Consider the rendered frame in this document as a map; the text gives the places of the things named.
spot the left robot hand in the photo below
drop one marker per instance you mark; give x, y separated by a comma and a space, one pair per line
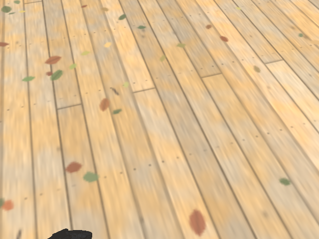
72, 234

